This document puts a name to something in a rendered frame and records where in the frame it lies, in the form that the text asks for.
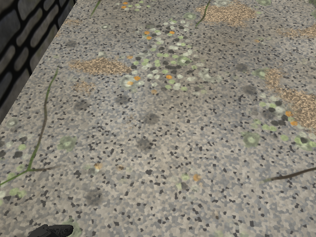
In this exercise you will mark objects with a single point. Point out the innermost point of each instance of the left robot hand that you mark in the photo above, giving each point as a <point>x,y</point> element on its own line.
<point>56,230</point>

